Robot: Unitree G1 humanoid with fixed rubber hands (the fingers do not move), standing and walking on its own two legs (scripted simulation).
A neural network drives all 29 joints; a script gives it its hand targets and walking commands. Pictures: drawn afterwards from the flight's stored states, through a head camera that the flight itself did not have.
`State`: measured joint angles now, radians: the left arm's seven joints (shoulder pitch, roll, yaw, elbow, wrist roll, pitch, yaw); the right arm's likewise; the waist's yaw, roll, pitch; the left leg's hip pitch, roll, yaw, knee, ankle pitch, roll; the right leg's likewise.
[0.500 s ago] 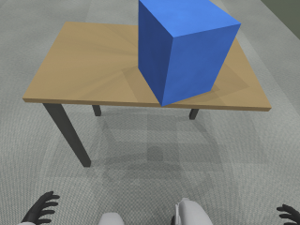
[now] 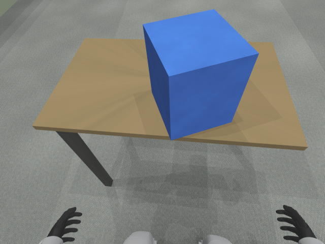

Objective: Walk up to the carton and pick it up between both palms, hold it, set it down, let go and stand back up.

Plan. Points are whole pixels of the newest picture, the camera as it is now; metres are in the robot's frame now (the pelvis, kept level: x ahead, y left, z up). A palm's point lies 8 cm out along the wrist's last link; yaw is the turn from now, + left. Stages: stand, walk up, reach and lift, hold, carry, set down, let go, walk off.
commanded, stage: walk up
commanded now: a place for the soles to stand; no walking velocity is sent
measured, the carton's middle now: (191, 78) +0.52 -0.04 +0.08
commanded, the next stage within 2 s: reach and lift in 1.62 s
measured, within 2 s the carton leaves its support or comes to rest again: neither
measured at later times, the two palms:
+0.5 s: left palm out of the picture +0.10 +0.29 -0.09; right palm out of the picture +0.06 -0.30 -0.09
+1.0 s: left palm out of the picture +0.11 +0.29 -0.10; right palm out of the picture +0.11 -0.31 -0.08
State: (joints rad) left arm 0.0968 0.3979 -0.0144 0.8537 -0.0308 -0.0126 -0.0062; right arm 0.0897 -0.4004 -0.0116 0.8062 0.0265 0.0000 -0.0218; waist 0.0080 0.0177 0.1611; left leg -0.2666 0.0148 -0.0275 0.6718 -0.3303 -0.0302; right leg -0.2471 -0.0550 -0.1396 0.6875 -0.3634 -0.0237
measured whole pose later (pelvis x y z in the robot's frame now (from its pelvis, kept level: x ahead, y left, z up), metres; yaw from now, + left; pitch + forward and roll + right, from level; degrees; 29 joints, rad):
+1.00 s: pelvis +0.03 +0.00 +0.02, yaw +0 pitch -3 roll +0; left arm 0.12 0.35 0.07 1.03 0.00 0.00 -0.02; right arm 0.13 -0.34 -0.04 1.04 -0.01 -0.01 -0.03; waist 0.00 -0.03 0.08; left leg -0.13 0.04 -0.03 0.42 -0.24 -0.04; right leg -0.09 -0.02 -0.15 0.40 -0.25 -0.02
